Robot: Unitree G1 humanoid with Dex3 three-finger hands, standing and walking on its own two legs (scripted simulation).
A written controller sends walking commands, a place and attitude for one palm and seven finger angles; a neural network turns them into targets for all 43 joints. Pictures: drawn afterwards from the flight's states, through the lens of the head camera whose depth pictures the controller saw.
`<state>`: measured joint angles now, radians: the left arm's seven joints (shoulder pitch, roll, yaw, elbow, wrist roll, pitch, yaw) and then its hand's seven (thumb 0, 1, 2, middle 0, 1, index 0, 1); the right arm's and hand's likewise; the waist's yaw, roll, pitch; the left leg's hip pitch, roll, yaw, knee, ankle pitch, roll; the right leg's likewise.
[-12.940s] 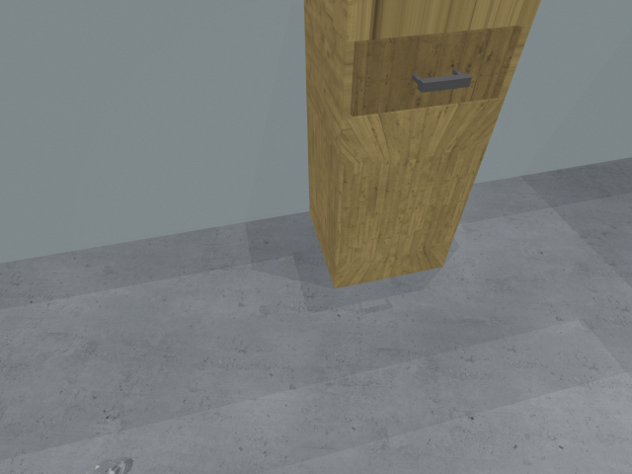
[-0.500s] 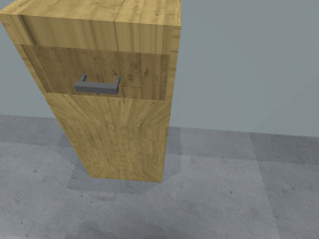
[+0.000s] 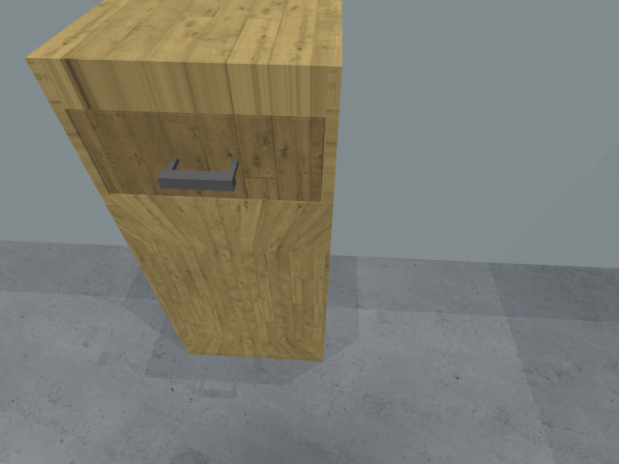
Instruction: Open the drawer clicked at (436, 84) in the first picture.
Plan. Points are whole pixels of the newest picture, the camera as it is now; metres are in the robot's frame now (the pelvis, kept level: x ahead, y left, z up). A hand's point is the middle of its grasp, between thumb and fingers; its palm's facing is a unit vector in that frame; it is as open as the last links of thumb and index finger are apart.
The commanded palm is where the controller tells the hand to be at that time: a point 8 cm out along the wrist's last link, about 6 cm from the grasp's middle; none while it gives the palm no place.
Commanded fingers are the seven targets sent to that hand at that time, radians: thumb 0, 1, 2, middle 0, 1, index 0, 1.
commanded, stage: come to a stop and stand still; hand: left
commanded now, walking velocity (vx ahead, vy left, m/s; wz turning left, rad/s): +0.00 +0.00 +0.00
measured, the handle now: (200, 172) +0.55 +0.23 +0.07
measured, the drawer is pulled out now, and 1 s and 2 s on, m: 0.00 0.00 0.00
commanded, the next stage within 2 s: look again from close up in 0.06 s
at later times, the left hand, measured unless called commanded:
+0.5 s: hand out of the picture +0.06 +0.22 -0.17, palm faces +0.01 -0.97 -0.25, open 7.4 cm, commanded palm none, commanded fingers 0.00 0.90 0.90 -0.20 -0.30 -0.20 -0.30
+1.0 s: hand (129, 439) +0.16 +0.24 -0.04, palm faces +0.04 -0.74 -0.67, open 7.6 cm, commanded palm +0.12 +0.27 -0.03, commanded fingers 0.00 0.64 0.79 -0.22 -0.47 -0.22 -0.47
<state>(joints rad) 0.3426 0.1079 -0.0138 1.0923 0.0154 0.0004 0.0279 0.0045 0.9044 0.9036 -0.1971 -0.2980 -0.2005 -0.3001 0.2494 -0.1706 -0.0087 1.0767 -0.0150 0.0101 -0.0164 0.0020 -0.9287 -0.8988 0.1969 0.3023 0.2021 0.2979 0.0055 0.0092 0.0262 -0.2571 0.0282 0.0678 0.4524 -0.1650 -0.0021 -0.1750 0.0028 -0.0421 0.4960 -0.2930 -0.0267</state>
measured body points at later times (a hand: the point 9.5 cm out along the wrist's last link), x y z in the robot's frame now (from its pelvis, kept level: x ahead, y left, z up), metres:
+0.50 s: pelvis +0.01 +0.02 +0.00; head +0.00 +0.02 +0.44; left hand +0.06 +0.27 -0.15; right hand +0.03 -0.20 -0.16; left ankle +0.05 +0.12 -0.74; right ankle -0.01 -0.10 -0.74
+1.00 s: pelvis -0.03 +0.05 -0.02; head -0.04 +0.03 +0.43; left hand +0.15 +0.28 +0.00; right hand +0.10 -0.19 -0.13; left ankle +0.05 +0.12 -0.74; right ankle +0.00 -0.07 -0.74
